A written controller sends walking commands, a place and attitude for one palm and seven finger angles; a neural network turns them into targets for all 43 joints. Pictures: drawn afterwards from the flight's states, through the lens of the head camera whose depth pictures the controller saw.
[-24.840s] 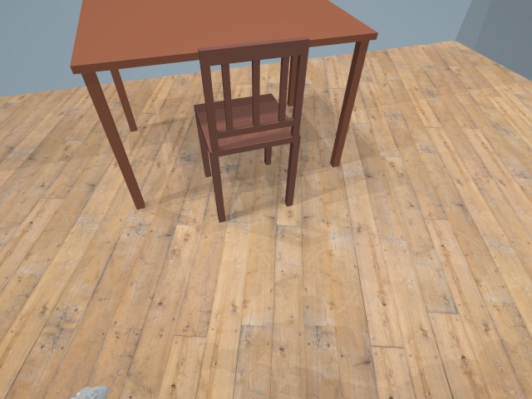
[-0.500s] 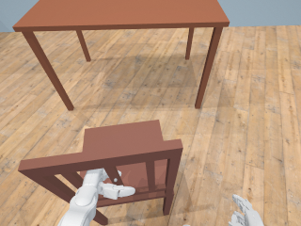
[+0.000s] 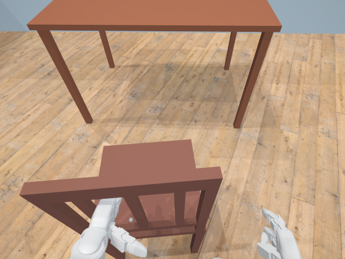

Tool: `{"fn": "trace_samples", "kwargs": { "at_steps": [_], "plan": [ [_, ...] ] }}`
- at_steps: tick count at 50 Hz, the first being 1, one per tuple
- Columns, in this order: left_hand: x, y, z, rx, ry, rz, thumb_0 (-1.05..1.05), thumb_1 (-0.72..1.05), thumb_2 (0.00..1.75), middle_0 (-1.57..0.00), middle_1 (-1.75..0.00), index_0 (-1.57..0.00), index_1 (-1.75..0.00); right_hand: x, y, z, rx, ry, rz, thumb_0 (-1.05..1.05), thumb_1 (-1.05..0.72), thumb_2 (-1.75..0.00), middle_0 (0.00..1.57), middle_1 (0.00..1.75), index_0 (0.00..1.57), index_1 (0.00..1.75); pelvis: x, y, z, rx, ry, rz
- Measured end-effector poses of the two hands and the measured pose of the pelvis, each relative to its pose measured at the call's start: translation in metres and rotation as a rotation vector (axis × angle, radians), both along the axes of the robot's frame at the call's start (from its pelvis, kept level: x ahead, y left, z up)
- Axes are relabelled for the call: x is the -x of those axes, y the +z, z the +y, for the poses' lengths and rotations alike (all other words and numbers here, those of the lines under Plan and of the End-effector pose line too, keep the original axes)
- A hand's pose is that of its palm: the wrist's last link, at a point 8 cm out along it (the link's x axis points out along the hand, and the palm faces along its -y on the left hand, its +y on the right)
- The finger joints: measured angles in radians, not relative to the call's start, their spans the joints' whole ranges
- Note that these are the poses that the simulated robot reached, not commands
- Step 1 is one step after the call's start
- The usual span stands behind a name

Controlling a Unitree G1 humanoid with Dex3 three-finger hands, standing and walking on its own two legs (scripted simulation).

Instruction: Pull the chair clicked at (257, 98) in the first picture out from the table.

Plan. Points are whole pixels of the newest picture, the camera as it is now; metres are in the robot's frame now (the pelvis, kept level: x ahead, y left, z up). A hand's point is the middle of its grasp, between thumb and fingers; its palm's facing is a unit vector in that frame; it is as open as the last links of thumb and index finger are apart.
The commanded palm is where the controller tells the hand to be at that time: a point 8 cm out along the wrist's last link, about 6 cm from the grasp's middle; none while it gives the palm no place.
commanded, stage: draw the fingers out of the gap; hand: left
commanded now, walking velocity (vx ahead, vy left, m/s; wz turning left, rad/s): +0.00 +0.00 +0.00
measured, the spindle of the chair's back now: (137, 211) +0.25 +0.10 -0.07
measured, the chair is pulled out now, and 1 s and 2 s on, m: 0.63 0.63 0.63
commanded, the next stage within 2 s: draw the hand back to the body in 0.76 s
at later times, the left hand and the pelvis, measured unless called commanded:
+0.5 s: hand (121, 256) +0.15 +0.12 -0.02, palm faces -0.09 -0.99 -0.14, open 17.5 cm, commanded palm +0.12 +0.16 +0.00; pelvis -0.01 +0.01 -0.01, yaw +0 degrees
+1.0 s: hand out of the picture +0.11 +0.12 +0.01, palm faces +0.04 -1.00 -0.02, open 17.4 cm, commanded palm +0.07 +0.18 +0.02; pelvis -0.02 +0.01 -0.03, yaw +0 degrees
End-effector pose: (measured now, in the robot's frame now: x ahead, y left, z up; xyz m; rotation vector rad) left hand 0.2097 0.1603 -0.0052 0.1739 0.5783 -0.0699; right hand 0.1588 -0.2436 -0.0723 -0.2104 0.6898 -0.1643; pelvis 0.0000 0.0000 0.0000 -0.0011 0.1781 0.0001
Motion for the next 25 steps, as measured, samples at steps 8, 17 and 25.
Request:
{"fn": "trace_samples", "kwargs": {
  "at_steps": [8, 17, 25],
  "plan": [
    [0.024, -0.002, 0.007, -0.010, 0.016, 0.027, -0.01, -0.54, 0.20, -0.01, -0.01, -0.01, -0.01, 0.006, 0.001, 0.001, 0.004, -0.023, -0.002, 0.01, -0.90, -0.90, 0.20, 0.30, 0.20, 0.30, -0.001, -0.003, 0.002, 0.002, -0.005, 0.007],
    [0.056, -0.001, 0.008, 0.003, 0.025, 0.034, -0.01, -0.54, 0.20, 0.00, 0.00, 0.00, 0.00, 0.005, -0.001, 0.010, 0.007, -0.011, -0.034, 0.01, -0.90, -0.90, 0.20, 0.30, 0.20, 0.30, 0.004, -0.009, 0.005, 0.007, 0.002, 0.009],
    [0.073, 0.003, 0.009, 0.003, 0.028, 0.020, -0.01, -0.54, 0.20, 0.00, 0.00, 0.00, 0.00, 0.000, 0.001, 0.018, -0.006, -0.005, -0.082, 0.01, -0.90, -0.90, 0.20, 0.30, 0.20, 0.30, 0.008, -0.013, 0.008, 0.011, 0.004, 0.009]
  ]
}}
